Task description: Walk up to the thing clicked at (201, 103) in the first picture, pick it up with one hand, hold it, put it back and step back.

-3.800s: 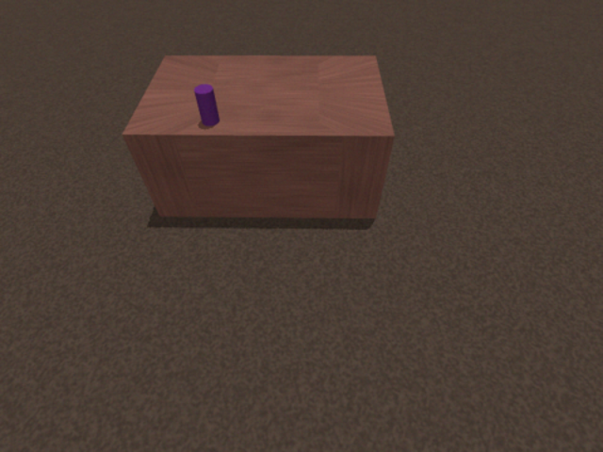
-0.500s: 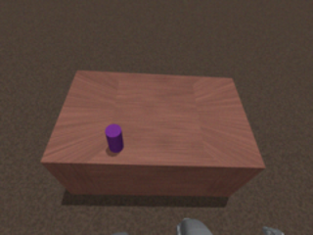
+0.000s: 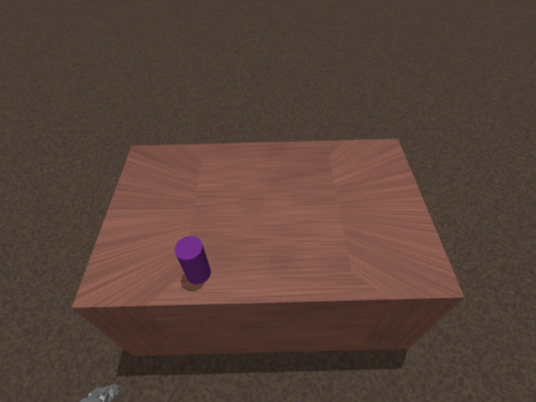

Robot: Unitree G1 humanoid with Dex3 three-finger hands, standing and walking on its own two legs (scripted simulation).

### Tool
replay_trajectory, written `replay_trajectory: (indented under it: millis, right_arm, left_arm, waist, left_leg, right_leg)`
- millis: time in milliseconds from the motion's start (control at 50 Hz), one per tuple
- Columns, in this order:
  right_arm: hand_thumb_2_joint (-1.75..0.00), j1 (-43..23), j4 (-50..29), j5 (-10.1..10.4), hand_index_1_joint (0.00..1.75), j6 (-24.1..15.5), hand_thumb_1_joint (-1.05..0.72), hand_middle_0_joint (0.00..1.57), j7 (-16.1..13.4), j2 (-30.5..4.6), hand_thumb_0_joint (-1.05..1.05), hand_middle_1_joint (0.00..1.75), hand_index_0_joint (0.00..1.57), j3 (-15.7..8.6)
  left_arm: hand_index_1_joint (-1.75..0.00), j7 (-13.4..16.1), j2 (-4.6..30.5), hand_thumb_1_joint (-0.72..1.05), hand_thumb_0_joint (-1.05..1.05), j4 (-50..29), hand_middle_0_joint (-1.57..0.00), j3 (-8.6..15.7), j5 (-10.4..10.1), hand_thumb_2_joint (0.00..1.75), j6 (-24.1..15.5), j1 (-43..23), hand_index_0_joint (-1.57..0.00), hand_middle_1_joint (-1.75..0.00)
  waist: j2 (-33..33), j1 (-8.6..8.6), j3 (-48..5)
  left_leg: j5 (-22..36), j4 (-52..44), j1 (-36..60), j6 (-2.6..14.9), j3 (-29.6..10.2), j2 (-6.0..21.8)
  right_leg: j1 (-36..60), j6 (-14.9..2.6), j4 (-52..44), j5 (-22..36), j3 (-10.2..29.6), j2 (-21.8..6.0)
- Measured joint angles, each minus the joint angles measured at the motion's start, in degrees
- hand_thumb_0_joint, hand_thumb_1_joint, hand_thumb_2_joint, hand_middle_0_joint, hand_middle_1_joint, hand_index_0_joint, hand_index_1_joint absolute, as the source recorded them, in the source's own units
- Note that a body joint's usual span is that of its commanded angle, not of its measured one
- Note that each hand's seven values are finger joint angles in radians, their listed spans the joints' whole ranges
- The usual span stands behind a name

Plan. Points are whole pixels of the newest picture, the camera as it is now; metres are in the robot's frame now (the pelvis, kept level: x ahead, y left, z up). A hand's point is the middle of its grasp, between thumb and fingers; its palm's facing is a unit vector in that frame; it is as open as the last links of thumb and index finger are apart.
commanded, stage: walk up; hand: left
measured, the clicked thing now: (193, 261) +0.48 +0.20 -0.26
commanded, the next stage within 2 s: stand in 0.78 s
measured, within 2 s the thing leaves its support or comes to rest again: neither
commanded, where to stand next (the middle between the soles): +0.09 -0.01 m, yaw +1 degrees
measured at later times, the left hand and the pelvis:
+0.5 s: hand out of the picture +0.08 +0.25 -0.15, palm faces +0.01 -0.95 -0.32, open 7.4 cm; pelvis +0.01 +0.00 +0.01, yaw +0 degrees
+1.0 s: hand out of the picture +0.10 +0.26 -0.14, palm faces +0.00 -0.94 -0.34, open 7.4 cm; pelvis +0.02 +0.01 +0.01, yaw +1 degrees
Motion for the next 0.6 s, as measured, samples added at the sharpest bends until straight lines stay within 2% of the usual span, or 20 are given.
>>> replay_trajectory:
  millis: [240, 600]
  right_arm:
    - [-0.9, -2.3, 3.7, -0.5, 0.3, 0.2, -0.9, 0.2, -0.1, -0.8, 0.01, 0.3, 0.2, -0.8]
    - [-0.9, -2.8, 4.2, -0.5, 0.3, 0.5, -0.9, 0.2, -0.1, 0.7, 0.01, 0.3, 0.2, -1.0]
  left_arm:
    - [-0.3, -0.2, 0.0, 0.91, 0.01, 4.7, -0.21, 0.4, 0.3, 0.89, 0.5, -1.2, -0.21, -0.3]
    - [-0.3, -0.2, -0.4, 0.91, 0.01, 7.0, -0.2, 0.9, 0.6, 0.9, 0.7, 1.5, -0.2, -0.3]
  waist:
    - [-0.4, -0.04, -1.0]
    - [0.1, 0.81, -1.3]
  left_leg:
    - [3.3, -7.0, 3.4, -0.27, -0.2, 0.4]
    - [4.0, -9.5, 5.0, 0.0, -0.2, 0.0]
  right_leg:
    - [4.1, -0.02, -8.1, 3.8, -0.5, 0.7]
    - [5.9, 0.45, -11.0, 4.7, -0.6, 0.4]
